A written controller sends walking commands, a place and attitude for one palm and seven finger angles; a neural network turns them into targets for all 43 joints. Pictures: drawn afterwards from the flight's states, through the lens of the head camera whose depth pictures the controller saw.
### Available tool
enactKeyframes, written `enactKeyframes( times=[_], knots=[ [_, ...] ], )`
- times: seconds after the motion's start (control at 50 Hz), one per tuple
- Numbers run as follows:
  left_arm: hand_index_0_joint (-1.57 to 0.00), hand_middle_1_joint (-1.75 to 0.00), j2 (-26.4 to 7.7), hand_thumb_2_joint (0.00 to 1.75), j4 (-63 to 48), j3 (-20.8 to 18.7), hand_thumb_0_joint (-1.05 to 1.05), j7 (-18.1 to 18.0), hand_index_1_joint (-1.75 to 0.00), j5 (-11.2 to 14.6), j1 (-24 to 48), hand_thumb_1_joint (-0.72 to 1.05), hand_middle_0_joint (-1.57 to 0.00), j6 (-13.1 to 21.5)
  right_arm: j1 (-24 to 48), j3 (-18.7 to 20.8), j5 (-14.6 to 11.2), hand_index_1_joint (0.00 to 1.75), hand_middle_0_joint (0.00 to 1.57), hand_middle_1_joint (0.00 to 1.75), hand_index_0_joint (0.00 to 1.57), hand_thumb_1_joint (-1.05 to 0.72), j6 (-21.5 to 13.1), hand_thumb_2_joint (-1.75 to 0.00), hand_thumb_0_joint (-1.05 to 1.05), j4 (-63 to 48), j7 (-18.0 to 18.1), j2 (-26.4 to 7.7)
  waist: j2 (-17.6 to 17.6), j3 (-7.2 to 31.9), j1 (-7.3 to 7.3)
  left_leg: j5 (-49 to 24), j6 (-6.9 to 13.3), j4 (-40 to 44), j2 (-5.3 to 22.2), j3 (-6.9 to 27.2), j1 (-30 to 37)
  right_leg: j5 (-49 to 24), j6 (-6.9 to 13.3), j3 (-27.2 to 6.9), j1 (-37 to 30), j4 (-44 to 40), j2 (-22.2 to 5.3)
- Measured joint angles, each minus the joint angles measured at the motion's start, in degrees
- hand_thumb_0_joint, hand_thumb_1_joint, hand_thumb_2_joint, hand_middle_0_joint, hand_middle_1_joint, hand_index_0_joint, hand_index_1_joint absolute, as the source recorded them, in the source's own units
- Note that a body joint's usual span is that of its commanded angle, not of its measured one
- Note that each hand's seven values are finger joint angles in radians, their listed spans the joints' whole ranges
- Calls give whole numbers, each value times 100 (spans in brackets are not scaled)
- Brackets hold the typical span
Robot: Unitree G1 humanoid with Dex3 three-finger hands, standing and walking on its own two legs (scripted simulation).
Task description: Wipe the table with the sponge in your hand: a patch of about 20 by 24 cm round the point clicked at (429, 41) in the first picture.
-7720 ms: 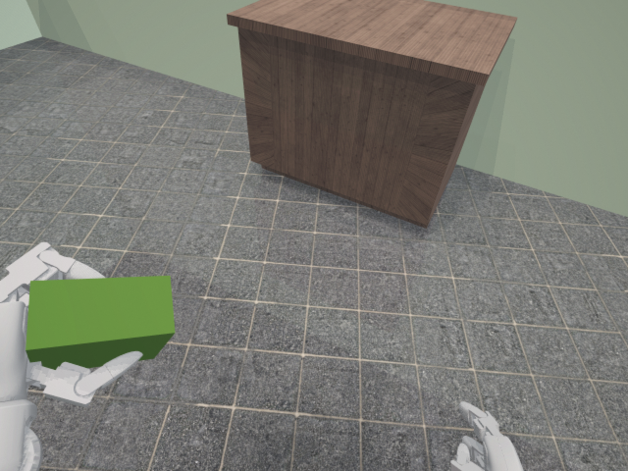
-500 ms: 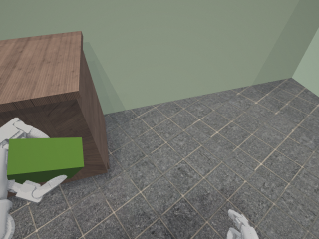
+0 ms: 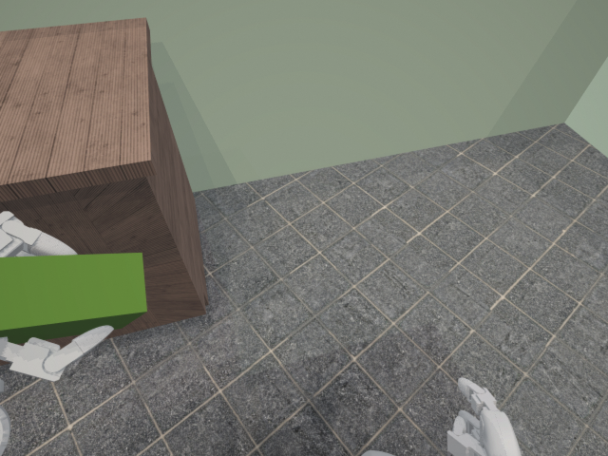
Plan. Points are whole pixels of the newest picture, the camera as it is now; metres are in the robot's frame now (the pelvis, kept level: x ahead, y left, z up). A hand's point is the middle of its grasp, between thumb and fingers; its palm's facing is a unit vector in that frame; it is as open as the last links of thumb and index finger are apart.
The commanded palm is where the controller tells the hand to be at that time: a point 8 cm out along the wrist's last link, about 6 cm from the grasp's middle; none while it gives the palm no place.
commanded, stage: take the last steps up to it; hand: left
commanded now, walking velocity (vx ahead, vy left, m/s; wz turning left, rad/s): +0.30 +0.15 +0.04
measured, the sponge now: (89, 297) +0.23 +0.22 +0.16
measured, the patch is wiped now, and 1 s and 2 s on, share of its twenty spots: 0.00 0.00 0.00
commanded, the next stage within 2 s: come to a stop and stand still in 0.88 s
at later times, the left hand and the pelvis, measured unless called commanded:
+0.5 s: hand (75, 226) +0.31 +0.27 +0.17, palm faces +0.34 -0.80 -0.50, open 10.1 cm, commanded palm +0.25 +0.32 +0.19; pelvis +0.09 +0.04 +0.01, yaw +2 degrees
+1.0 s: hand (53, 170) +0.38 +0.32 +0.18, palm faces +0.39 -0.75 -0.54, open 10.1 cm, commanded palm +0.33 +0.36 +0.19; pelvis +0.17 +0.08 +0.00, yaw +0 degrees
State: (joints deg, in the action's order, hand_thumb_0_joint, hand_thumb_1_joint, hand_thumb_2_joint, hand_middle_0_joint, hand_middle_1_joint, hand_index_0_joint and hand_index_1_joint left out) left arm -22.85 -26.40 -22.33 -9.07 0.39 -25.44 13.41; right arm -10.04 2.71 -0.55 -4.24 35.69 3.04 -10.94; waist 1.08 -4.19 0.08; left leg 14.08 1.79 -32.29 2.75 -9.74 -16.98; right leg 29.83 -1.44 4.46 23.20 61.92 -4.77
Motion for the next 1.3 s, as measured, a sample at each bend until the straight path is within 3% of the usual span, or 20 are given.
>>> enactKeyframes(
  times=[0.08, 0.16, 0.2, 0.24, 0.28, 0.32, 0.44, 0.54, 0.56, 0.62, 0.66, 0.7, 0.8, 0.92, 0.94, 1.0, 1.06, 1.1, 1.24, 1.3],
  knots=[
    [-75, -136, 149, 101, -112, 156, -1, 50, -136, 18, -65, -50, -74, -39, -9, -208, -12, 30, 20, 29, 20, -91, -162, -90, 1, -34, -53, 215, -150, 61, -41, 4, -15, 140, -5, -11, 109, -334, -32, 300, 54, -880, -31],
    [-75, -136, 72, 101, -353, 243, -1, 81, -136, 5, -253, -50, -74, -14, -130, -354, 29, 30, 20, 29, 20, -90, -195, -90, 1, -45, -36, 297, -282, 129, -108, 256, -89, -157, -49, 29, 38, -692, 9, 495, -499, -2425, 43],
    [-75, -136, 83, 101, -314, 272, -1, 110, -136, -26, -220, -50, -74, 7, -121, -347, 38, 30, 20, 30, 20, -90, -95, -90, 1, 57, -43, 228, -469, 129, -126, 783, -65, -905, 17, 199, -216, -1075, 292, 601, -536, -2425, 112],
    [-75, -136, 157, 101, -145, 309, -1, 147, -136, 11, -130, -50, -74, 5, -77, -315, 52, 30, 20, 30, 21, -90, 33, -90, 1, 252, -85, 139, -464, 118, -159, 999, -171, -2197, -120, 464, -655, -957, 425, 621, -605, -2376, 50],
    [-75, -136, 277, 101, 93, 282, -1, 172, -136, 44, -106, -50, -74, 28, -60, -290, 57, 30, 20, 30, 21, -90, 129, -90, 1, 365, -112, 35, -398, 114, -191, 811, -278, -3102, -151, 577, -1022, -960, 411, 567, -754, -2594, -5],
    [-75, -136, 357, 101, 285, 237, -1, 171, -136, 36, -152, -50, -74, 30, -55, -258, 61, 30, 20, 30, 21, -90, 202, -90, 1, 366, -102, -77, -338, 95, -162, 615, -331, -3368, -70, 633, -1273, -1081, 337, 525, -917, -2907, -51],
    [-75, -136, 314, 101, 98, 335, -1, 107, -136, -46, -252, -50, -74, 26, -59, -61, 95, 30, 20, 29, 20, -91, 186, -90, 1, 130, -89, -382, -64, -188, -34, 280, -288, -1575, 207, 391, -1173, -1177, 144, 503, -1300, -3394, -286],
    [-75, -136, 86, 101, -733, 229, -1, 42, -136, -59, -484, -50, -75, 87, -80, 99, 88, 30, 20, 29, 20, -91, 135, -90, 1, -151, -58, -475, 97, -266, -20, -212, -227, 138, 60, -14, -418, -819, -123, 380, -1394, -3032, -400],
    [-75, -136, 17, 101, -873, 147, -1, 22, -136, -45, -523, -50, -75, 129, -85, 126, 79, 30, 20, 29, 20, -91, 121, -90, 1, -231, -41, -489, 57, -224, -20, -464, -171, 395, 51, -68, -220, -660, -150, 333, -1293, -2692, -387],
    [-75, -136, -249, 101, -750, -65, -1, -40, -136, -36, -208, -50, -75, 231, 113, 181, 36, 30, 20, 29, 20, -91, 108, -90, 1, -229, -12, -175, 254, -276, 1, -159, 31, -147, -6, -197, -249, 105, 6, -108, -619, -742, -300],
    [-75, -136, -312, 101, -509, -129, -1, -24, -136, -15, -48, -50, -75, 189, 169, 60, 22, 30, 19, 29, 20, -91, 84, -90, 1, -202, -45, 15, 225, -181, 42, -13, 80, -184, 36, -191, -210, 243, 25, -77, -149, 248, -115],
    [-75, -136, -272, 101, -402, -165, -1, 2, -136, 10, 5, -50, -75, 92, 162, -68, -10, 30, 20, 29, 20, -91, 34, -90, 1, -187, -96, 172, 166, -76, 50, -23, 83, -60, 62, -214, -133, 30, -2, 72, 214, 590, -48],
    [-75, -136, 18, 101, -618, 25, -1, 83, -136, 56, -191, -50, -75, 24, -13, -293, -13, 30, 20, 29, 20, -91, -132, -90, 1, -147, -157, 343, -64, 42, -6, -84, 148, 295, -15, -267, 62, -600, -67, 352, 426, -413, -52],
    [-75, -136, -49, 101, -510, 119, -1, 130, -136, 82, -442, -50, -75, -74, -210, -422, 27, 30, 20, 30, 21, -90, -77, -90, 1, 18, -57, 329, -285, 125, -122, 93, 114, 214, -144, -283, 162, -804, -66, 527, -293, -2254, 120],
    [-75, -136, -80, 101, -418, 94, -1, 125, -136, 77, -442, -50, -75, -106, -233, -427, 29, 30, 20, 30, 21, -90, -50, -90, 1, 38, -40, 305, -304, 152, -136, 191, 95, 68, -155, -288, 127, -1013, -14, 557, -480, -2611, 146],
    [-75, -136, 63, 101, -37, 167, -1, 131, -136, 34, -249, -50, -75, -190, -179, -363, 33, 30, 20, 30, 21, -90, 91, -90, 1, 199, -34, 106, -548, 148, -136, 812, -42, -974, -79, 21, -185, -1201, 496, 666, -590, -2624, 253],
    [-75, -136, 289, 101, 291, 242, -1, 123, -136, 70, -78, -50, -75, -228, -90, -300, 26, 30, 20, 30, 21, -90, 183, -90, 1, 303, -99, -68, -388, 95, -140, 1017, -285, -2545, -248, 436, -684, -1164, 564, 566, -713, -2718, 144],
    [-75, -136, 388, 101, 374, 283, -1, 94, -136, 47, -80, -50, -75, -238, -30, -282, 35, 30, 20, 30, 20, -90, 215, -90, 1, 261, -81, -177, -275, 39, -67, 914, -376, -2945, -199, 575, -863, -1266, 517, 521, -825, -2911, 93],
    [-75, -136, 166, 101, -429, 390, -1, 11, -136, 9, -358, -50, -75, -147, 111, -110, 69, 30, 20, 29, 20, -91, 192, -90, 1, -202, 84, -408, 37, -221, 134, 573, -387, -1226, 46, 586, -503, -1446, 383, 451, -945, -3163, -31],
    [-75, -136, -15, 101, -860, 238, -1, -30, -136, 54, -526, -50, -75, -83, 87, -44, 77, 30, 20, 29, 20, -91, 212, -90, 1, -386, 117, -449, 10, -203, 152, -36, -383, -208, 18, 539, -73, -1375, 275, 436, -876, -2988, 10]
  ],
)
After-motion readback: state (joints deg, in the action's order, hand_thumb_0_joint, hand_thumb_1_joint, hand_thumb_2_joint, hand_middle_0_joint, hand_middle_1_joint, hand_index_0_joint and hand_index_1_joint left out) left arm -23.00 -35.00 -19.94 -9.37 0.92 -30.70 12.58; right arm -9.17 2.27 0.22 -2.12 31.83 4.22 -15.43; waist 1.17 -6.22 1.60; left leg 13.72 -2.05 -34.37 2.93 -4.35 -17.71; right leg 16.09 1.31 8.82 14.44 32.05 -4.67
